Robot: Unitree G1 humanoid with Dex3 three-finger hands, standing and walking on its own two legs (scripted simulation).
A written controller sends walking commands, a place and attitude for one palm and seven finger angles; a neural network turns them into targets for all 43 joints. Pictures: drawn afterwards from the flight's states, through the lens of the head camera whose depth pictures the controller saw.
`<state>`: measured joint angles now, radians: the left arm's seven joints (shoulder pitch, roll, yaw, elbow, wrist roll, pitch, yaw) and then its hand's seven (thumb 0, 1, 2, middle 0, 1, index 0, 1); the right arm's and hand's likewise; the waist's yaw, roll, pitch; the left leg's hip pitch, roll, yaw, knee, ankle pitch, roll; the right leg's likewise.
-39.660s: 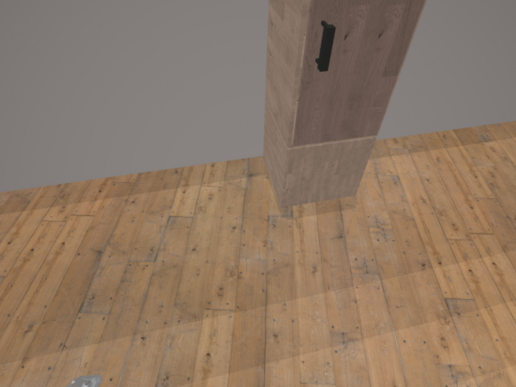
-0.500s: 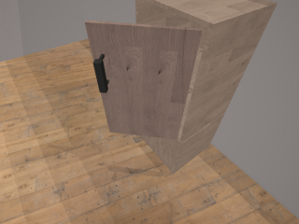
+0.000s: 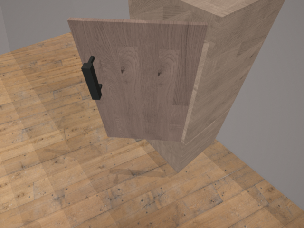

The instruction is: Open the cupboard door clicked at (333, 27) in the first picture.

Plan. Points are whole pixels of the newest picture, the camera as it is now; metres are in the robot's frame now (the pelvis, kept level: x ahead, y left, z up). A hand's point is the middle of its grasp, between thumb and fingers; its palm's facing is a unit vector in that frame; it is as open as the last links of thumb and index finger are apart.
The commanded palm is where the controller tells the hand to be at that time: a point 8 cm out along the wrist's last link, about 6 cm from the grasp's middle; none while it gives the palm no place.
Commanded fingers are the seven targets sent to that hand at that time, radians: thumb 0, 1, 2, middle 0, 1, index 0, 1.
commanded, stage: come to a stop and stand still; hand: left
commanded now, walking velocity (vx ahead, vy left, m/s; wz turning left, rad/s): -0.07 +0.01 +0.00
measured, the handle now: (94, 78) +0.54 +0.23 +0.08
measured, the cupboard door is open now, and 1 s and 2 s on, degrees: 46 46 46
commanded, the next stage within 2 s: look again from close up in 0.78 s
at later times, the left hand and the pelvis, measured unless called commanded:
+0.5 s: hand out of the picture -0.04 +0.15 -0.17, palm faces +0.05 -0.98 -0.20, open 7.3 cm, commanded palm none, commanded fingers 0.00 0.90 0.90 -0.20 -0.30 -0.20 -0.30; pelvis -0.05 -0.03 +0.01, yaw +1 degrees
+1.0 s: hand out of the picture -0.10 +0.14 -0.18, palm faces +0.04 -0.99 -0.13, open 7.4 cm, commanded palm none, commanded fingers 0.00 0.90 0.90 -0.20 -0.30 -0.20 -0.30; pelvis -0.07 -0.01 +0.00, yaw +1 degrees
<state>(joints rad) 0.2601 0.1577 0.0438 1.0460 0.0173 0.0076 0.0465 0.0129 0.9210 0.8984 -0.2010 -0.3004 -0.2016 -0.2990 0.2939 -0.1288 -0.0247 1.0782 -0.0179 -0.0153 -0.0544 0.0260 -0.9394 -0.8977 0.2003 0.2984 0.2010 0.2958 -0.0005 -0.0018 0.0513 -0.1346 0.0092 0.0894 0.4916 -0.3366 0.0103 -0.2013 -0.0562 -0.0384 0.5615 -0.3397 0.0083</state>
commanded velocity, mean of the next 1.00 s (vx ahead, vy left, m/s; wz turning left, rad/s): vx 0.00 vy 0.00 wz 0.00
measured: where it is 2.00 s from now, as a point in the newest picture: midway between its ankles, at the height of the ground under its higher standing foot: outside the picture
